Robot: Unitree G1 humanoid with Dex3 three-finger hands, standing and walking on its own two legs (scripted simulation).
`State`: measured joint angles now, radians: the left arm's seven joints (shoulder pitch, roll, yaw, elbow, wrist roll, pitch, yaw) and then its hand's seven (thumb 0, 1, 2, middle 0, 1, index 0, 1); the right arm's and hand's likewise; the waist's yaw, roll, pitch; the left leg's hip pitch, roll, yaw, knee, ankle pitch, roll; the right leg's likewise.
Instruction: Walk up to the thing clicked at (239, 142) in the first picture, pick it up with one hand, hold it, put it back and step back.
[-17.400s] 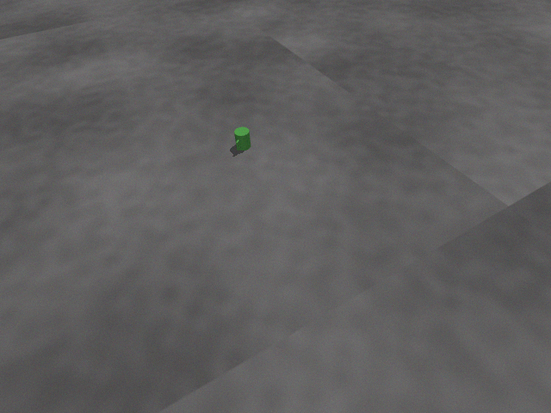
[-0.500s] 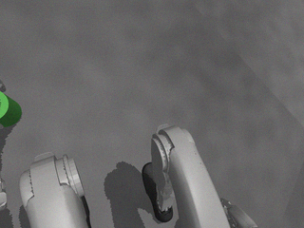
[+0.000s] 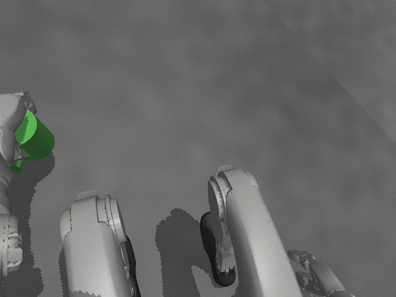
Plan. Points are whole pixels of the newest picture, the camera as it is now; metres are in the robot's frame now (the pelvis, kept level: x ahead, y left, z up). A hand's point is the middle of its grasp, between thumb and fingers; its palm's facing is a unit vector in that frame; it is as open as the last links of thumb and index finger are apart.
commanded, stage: lift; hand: left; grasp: from above
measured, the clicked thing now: (21, 142) +0.44 +0.32 -0.21
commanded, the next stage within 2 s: hold in 1.74 s
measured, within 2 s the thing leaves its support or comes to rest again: neither
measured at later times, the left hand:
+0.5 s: hand out of the picture +0.41 +0.31 -0.09, palm faces -0.48 -0.12 -0.87, open 11.2 cm
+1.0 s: hand out of the picture +0.35 +0.30 +0.10, palm faces -0.45 -0.15 -0.88, open 11.2 cm
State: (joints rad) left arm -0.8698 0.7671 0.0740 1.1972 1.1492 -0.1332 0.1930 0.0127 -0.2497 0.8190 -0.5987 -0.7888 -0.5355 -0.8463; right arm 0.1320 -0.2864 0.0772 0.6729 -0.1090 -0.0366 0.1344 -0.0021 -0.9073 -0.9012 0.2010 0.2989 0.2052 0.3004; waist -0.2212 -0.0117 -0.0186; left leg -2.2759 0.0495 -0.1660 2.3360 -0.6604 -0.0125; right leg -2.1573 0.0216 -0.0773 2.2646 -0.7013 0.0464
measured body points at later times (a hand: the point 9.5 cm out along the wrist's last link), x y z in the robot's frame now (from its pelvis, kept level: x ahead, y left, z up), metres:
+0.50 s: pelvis +0.00 +0.00 +0.05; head +0.21 +0.07 +0.44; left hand +0.43 +0.32 -0.04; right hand +0.09 -0.27 -0.05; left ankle +0.08 +0.13 -0.32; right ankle +0.10 -0.13 -0.32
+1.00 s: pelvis +0.01 +0.01 +0.20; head +0.16 +0.05 +0.62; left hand +0.37 +0.30 +0.15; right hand +0.15 -0.25 +0.08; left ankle +0.08 +0.13 -0.32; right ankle +0.10 -0.13 -0.32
